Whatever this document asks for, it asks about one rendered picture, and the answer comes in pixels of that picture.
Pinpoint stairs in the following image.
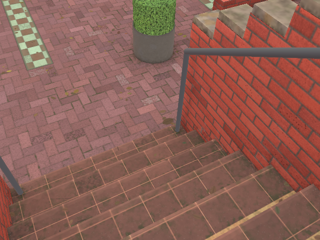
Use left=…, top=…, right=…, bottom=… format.
left=6, top=124, right=320, bottom=240

